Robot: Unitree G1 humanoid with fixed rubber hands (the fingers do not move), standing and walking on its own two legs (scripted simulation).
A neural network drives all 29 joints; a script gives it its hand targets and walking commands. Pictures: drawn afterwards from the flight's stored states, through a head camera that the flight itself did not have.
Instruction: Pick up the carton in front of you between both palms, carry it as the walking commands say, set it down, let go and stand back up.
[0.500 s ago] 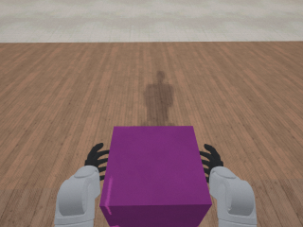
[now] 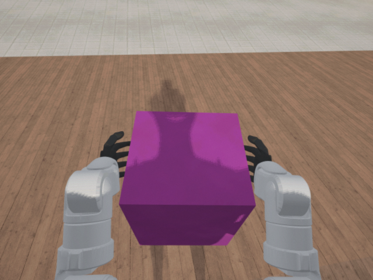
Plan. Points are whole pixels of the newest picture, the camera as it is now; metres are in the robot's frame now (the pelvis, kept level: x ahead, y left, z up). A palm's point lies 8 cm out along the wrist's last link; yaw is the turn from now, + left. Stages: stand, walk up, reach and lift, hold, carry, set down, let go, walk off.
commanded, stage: carry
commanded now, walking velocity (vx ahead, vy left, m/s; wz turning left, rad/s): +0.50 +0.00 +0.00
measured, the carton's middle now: (185, 183) +0.34 -0.01 +0.03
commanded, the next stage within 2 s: none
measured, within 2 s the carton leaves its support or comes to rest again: neither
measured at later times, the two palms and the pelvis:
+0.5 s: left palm (131, 80) +0.67 +0.15 +0.06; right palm (225, 80) +0.70 -0.15 +0.05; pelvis +0.33 -0.03 -0.02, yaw +3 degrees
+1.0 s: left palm (133, 38) +1.02 +0.18 +0.02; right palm (204, 41) +1.03 -0.12 +0.02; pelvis +0.67 +0.02 -0.08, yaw +6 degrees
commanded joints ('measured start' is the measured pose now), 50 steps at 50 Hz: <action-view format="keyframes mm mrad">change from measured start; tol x32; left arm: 1 -697 -943 -700 -52 -419 -40 -202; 50 -848 -1038 -587 102 -376 -86 -178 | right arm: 1 -764 920 702 -94 487 -25 261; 50 -1026 1100 680 38 544 -52 279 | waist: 1 7 120 -467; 16 -3 158 -410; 20 92 -319 -614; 43 -30 322 -647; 50 -12 50 -487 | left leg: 1 464 268 -349 -221 212 71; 17 563 120 -82 185 679 -27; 21 -262 -80 -234 863 -369 -49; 34 -250 -72 -90 84 221 -74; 40 307 -43 -87 -241 591 -15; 42 731 244 -459 56 1194 60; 45 742 293 -772 -108 345 258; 50 469 171 -587 -117 598 148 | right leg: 1 -191 -35 18 -44 69 -6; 17 167 82 -157 -881 517 -34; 21 805 -345 562 -813 569 -242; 32 709 -110 102 -731 1069 -128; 40 426 -34 -89 -298 789 -37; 43 -322 137 29 264 -250 64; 50 -251 13 43 -156 -11 65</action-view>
